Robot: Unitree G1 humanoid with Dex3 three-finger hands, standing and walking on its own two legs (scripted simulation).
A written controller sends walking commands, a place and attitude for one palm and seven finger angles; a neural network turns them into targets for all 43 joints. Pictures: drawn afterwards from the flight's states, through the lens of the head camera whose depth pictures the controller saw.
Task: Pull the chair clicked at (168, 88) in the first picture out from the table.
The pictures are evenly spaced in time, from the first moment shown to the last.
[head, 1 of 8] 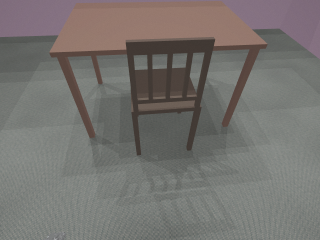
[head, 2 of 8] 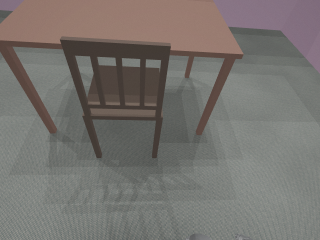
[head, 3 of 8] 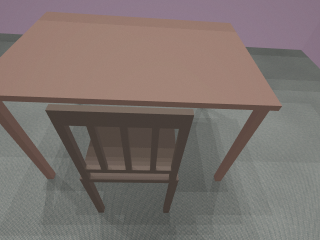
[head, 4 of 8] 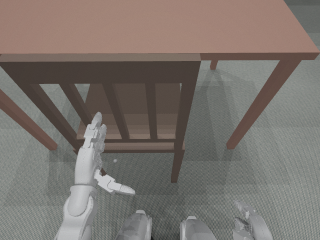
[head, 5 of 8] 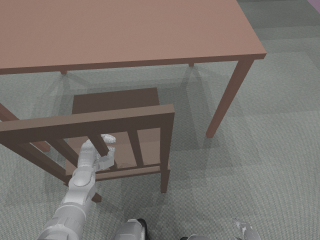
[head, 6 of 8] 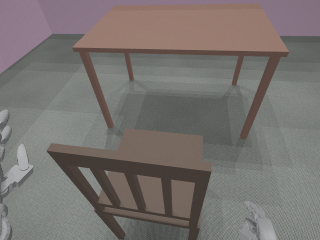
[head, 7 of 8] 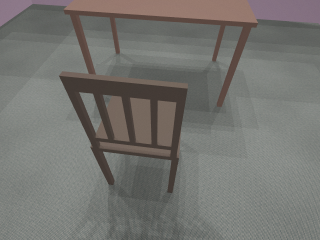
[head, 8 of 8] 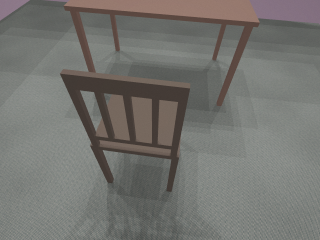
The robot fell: no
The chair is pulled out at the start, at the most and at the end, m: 0.00 0.61 0.61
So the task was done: yes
